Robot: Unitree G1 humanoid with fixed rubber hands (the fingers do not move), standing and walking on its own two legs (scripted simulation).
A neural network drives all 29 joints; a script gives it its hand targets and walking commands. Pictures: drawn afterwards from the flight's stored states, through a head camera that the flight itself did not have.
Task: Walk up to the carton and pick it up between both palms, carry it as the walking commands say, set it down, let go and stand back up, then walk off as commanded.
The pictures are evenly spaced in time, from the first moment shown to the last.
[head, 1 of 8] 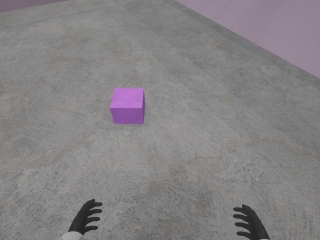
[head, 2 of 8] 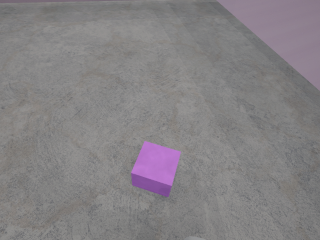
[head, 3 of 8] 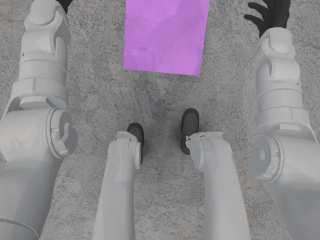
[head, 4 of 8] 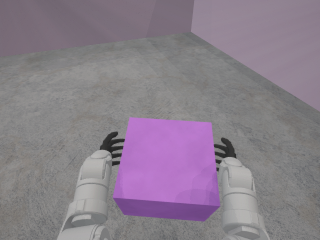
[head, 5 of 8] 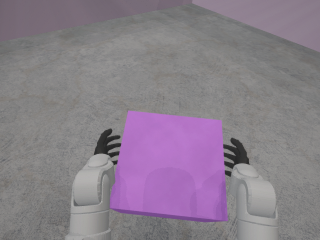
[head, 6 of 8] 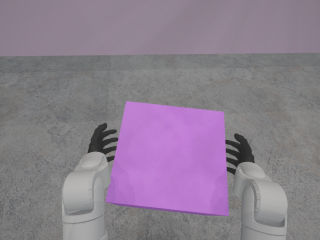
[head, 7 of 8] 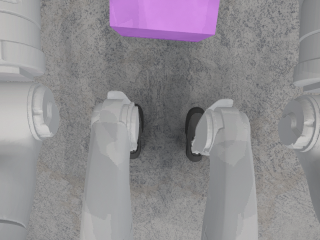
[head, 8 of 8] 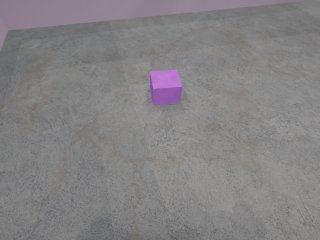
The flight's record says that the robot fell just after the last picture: no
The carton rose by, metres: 0.72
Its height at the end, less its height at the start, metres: +0.00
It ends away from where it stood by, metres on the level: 1.41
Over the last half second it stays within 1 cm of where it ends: yes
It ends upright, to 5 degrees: yes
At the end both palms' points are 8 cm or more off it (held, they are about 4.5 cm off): yes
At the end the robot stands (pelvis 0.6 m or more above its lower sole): yes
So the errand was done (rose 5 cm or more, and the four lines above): yes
